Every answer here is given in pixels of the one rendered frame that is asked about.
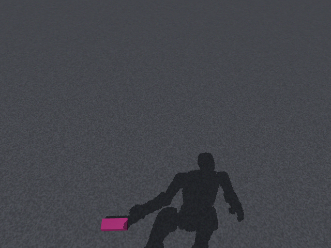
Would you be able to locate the small box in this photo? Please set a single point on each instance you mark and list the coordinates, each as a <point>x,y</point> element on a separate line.
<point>114,224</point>

